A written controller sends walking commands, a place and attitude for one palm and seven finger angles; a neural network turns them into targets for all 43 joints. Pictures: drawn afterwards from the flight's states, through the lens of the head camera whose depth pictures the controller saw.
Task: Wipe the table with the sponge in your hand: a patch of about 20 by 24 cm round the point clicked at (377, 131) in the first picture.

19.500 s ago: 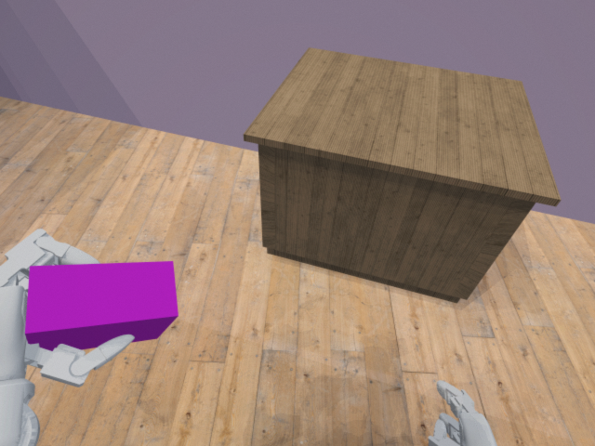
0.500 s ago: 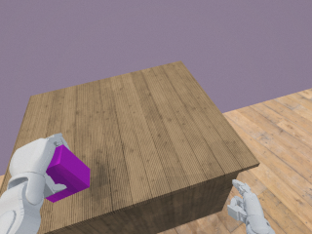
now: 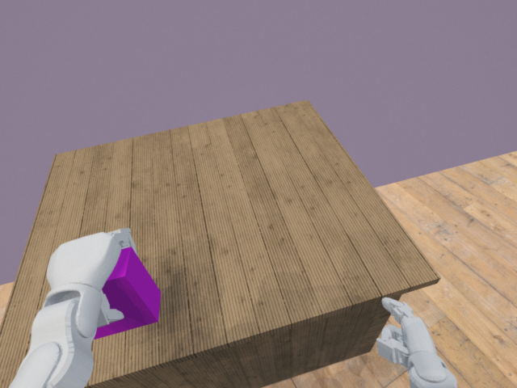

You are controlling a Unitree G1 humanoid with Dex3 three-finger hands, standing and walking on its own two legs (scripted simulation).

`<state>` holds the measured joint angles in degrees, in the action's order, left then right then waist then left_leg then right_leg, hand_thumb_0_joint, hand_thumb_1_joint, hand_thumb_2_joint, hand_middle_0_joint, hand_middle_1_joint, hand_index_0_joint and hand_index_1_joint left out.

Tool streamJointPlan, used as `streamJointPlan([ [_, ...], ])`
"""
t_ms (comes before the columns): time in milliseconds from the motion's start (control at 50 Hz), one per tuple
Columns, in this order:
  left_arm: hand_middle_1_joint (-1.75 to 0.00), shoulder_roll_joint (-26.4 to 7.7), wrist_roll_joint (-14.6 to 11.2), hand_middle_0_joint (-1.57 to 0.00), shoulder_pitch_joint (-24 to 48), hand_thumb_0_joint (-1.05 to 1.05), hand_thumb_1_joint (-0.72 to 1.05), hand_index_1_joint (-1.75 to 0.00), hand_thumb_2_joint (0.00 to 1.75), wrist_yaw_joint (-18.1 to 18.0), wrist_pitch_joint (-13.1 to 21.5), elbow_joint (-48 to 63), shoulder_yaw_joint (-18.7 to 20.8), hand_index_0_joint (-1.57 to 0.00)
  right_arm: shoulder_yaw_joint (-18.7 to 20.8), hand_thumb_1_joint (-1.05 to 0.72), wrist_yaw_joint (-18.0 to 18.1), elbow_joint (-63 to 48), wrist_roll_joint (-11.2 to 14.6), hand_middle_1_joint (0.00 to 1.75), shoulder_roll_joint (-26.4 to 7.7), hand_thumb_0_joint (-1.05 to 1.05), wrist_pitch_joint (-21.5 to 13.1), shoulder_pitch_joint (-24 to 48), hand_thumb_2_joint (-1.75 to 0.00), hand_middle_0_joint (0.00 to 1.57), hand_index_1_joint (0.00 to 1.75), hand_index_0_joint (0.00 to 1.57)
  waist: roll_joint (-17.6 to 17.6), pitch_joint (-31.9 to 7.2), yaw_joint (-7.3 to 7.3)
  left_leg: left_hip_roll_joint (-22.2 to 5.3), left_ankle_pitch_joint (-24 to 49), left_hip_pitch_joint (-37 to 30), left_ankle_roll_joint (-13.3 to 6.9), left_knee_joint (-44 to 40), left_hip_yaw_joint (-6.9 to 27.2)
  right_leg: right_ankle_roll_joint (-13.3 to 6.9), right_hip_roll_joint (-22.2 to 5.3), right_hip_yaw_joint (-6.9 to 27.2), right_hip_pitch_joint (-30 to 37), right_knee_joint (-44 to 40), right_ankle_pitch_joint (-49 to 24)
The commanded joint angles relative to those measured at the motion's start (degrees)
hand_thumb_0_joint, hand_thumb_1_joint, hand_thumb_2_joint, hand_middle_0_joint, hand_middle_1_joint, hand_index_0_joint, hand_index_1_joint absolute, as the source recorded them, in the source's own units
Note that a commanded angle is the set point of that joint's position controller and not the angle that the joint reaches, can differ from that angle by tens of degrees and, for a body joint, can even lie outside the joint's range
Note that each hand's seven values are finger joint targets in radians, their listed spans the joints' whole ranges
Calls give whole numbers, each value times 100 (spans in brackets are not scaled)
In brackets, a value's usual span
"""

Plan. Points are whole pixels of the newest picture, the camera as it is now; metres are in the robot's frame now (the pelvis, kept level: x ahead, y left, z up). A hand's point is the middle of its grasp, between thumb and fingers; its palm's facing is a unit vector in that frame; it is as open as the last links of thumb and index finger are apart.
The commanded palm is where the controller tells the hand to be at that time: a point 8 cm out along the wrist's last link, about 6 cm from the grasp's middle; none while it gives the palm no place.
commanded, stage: turn the palm down, sponge in hand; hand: left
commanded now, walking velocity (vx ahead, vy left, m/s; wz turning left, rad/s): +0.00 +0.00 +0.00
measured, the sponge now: (118, 301) +0.21 +0.28 +0.02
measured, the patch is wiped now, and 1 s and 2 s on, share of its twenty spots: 0.00 0.00 0.00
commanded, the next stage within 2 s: move the sponge above the wiping area in 0.20 s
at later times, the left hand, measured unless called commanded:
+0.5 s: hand (113, 279) +0.22 +0.27 +0.07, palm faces -0.05 -0.09 -0.99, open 10.1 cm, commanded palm +0.19 +0.27 +0.14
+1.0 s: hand (118, 274) +0.24 +0.27 +0.06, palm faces +0.00 -0.06 -1.00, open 10.1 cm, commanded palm +0.20 +0.27 +0.12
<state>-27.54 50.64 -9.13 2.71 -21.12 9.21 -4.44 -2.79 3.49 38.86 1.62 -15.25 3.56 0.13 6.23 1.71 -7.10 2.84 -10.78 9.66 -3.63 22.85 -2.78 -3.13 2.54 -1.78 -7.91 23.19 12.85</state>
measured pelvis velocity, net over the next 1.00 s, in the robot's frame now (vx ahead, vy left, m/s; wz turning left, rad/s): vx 0.00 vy -0.02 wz -0.02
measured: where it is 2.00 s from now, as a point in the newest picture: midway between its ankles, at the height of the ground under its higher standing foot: outside the picture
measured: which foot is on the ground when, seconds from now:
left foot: down 0.00-1.00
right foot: down 0.00-1.00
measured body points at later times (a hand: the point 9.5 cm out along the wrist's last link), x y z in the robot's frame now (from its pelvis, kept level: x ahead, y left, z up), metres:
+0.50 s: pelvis -0.01 -0.01 +0.00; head -0.01 -0.05 +0.45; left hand +0.22 +0.27 +0.12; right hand +0.25 -0.20 -0.09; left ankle +0.02 +0.08 -0.74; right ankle +0.00 -0.09 -0.74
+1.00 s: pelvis +0.00 -0.02 +0.00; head +0.00 -0.05 +0.45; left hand +0.23 +0.27 +0.11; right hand +0.24 -0.23 -0.09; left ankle +0.02 +0.08 -0.74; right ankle +0.00 -0.09 -0.74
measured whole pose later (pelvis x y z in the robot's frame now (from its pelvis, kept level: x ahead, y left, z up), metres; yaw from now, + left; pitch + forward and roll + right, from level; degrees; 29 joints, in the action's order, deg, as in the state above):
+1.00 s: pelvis +0.00 -0.02 +0.00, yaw -1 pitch -2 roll +0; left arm -26.8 53.9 -7.0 -5.8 -13.7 0.3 -2.2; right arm -1.2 3.9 41.5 1.5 -14.3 1.9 -0.6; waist 4.6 0.7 -7.5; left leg 1.0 -11.5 10.2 -1.9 23.9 -3.0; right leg -4.9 4.5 -1.1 -8.3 23.0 12.6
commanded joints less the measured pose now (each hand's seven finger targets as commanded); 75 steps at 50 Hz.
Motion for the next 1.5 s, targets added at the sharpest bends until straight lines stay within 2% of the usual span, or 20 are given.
streamJointPlan([
  [0,-160,-1699,411,-120,1466,0,10,-160,130,-653,542,1738,1418,-120,188,-90,27,-955,-81,30,-401,0,-391,1173,-90,20,30,20,127,-1519,-159,-255,1511,-747,121,-80,1080,-272,-183,1167,254,-330,-1065],
  [80,-160,-1733,334,-120,1423,0,10,-160,130,-983,424,1355,1656,-120,264,-90,-32,-810,-34,30,-498,0,-392,1231,-90,20,30,20,235,-1276,-183,-312,1443,-742,245,-120,1216,-343,-146,1336,-1,-444,-919],
  [120,-160,-1299,197,-120,1303,0,10,-160,130,-1008,202,1151,1299,-120,285,-90,-74,-816,16,30,-475,0,-384,1209,-90,20,30,20,132,-1360,-129,-323,1533,-702,287,-119,1117,-291,-210,1123,24,-388,-1003],
  [200,-160,-817,32,-120,1189,0,10,-160,130,-688,-309,974,656,-120,258,-90,-86,-901,106,30,-548,0,-303,1438,-90,20,30,20,3,-1172,-12,-246,1292,-550,275,-253,1038,-258,-208,1012,83,-428,-927],
  [260,-160,-1050,131,-120,1273,0,10,-160,130,-387,-440,890,566,-120,210,-90,-79,-942,116,30,-580,0,-237,1415,-90,20,30,20,-367,-1109,21,-162,1125,-450,205,-317,1049,-198,-226,1005,134,-460,-822],
  [300,-160,-902,160,-120,1384,0,10,-160,130,-285,-340,1055,438,-120,189,-90,-47,-1016,105,30,-507,0,-255,1429,-90,20,30,20,-367,-1136,63,-170,948,-447,117,-305,1001,-192,-199,963,160,-438,-643],
  [380,-160,-1665,359,-120,1705,0,10,-160,130,-430,222,1266,1164,-120,201,-90,3,-927,-5,30,-522,0,-313,1319,-90,20,30,20,-338,-1326,-83,-184,888,-604,101,-267,1103,-236,-132,1250,188,-490,-592],
  [480,-160,-1798,498,-120,1854,0,10,-160,130,-912,553,995,1531,-120,256,-90,21,-752,-38,30,-521,0,-373,1232,-90,20,30,20,9,-1310,-185,-198,962,-678,174,-224,1129,-318,-105,1401,44,-531,-579],
  [600,-160,-937,217,-120,1281,0,10,-160,130,-929,45,489,869,-120,270,-90,-52,-770,65,30,-521,0,-371,1380,-90,20,30,20,-141,-1153,-79,-158,968,-524,191,-166,965,-261,-209,1241,18,-551,-697],
  [720,-160,-836,198,-120,1671,0,10,-160,130,-554,23,373,422,-120,261,-90,21,-811,109,30,-530,0,-384,1248,-90,20,30,20,-478,-1075,160,-99,706,-448,61,-157,866,-164,-208,1134,-84,-598,-515],
  [780,-160,-1524,377,-120,2045,0,10,-160,130,-619,378,635,983,-120,264,-90,81,-802,7,30,-546,0,-430,1219,-90,20,30,20,-394,-1323,17,-58,787,-576,44,-100,937,-207,-166,1338,15,-587,-596],
  [800,-160,-1222,390,-120,2029,0,10,-160,130,-686,526,649,799,-120,285,-90,99,-824,1,30,-468,0,-469,1124,-90,20,30,20,-307,-1454,49,-84,867,-604,13,-50,848,-183,-182,1206,56,-514,-696],
  [880,-160,-1865,527,-120,1787,0,10,-160,130,-1102,826,599,1619,-120,367,-90,97,-703,-49,30,-535,0,-502,998,-90,20,30,20,-24,-1505,-135,-94,1076,-607,85,-2,907,-293,-153,1458,126,-491,-943],
  [980,-160,-1508,352,-120,1176,0,10,-160,130,-1303,393,106,1577,-120,400,-90,2,-651,38,30,-588,0,-423,1104,-90,20,30,20,19,-1332,-155,-91,1199,-383,169,12,852,-295,-213,1436,153,-408,-1266],
  [1060,-160,-943,99,-120,696,0,10,-160,130,-994,-4,-99,931,-120,378,-90,-56,-738,133,30,-609,0,-343,1195,-90,20,30,20,-359,-1219,-11,-89,1242,-261,129,53,797,-181,-278,1263,185,-346,-1581],
  [1160,-160,-816,98,-120,904,0,10,-160,130,-688,260,115,589,-120,384,-90,-2,-826,83,30,-591,0,-394,1023,-90,20,30,20,-782,-1105,179,-69,1067,-261,1,139,803,-104,-242,1199,-74,-402,-1452],
  [1280,-160,-1630,647,-120,2108,0,10,-160,130,-1263,1141,608,1300,-120,445,-90,114,-691,-91,30,-562,0,-606,830,-90,20,30,20,-3,-1489,9,-138,942,-674,49,156,974,-263,-113,1377,-405,-434,-745],
  [1300,-160,-1348,724,-120,2011,0,10,-160,130,-1419,1174,512,1148,-120,460,-90,113,-705,-86,30,-490,0,-629,798,-90,20,30,20,240,-1528,-10,-172,936,-663,81,154,939,-267,-120,1237,-464,-369,-600],
  [1380,-160,-1388,733,-120,1921,0,10,-160,130,-1800,863,-31,1381,-120,472,-90,94,-586,-21,30,-565,0,-578,879,-90,20,30,20,294,-1531,-83,-153,928,-479,213,106,974,-346,-81,1289,-444,-352,-537],
  [1480,-160,-580,259,-120,895,0,10,-160,130,-1552,100,-652,780,-120,451,-90,-40,-636,130,30,-580,0,-437,1086,-90,20,30,20,-351,-1455,-82,-152,1217,-246,245,-12,888,-225,-154,1039,-83,-270,-1124],
])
